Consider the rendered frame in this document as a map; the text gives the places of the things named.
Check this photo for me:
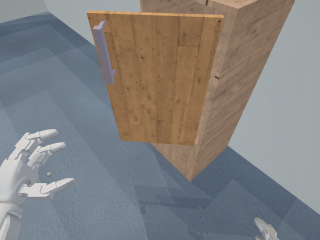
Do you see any robot left hand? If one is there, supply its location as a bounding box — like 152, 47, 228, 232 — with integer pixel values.
0, 129, 75, 206

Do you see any left robot forearm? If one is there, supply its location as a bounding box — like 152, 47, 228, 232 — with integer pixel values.
0, 201, 24, 240

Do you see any cupboard door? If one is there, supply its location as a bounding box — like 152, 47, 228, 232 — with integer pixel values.
86, 10, 224, 146

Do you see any handle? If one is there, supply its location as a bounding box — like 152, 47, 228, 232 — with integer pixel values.
92, 20, 116, 85

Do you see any robot right hand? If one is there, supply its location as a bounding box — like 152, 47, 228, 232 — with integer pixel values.
254, 217, 279, 240

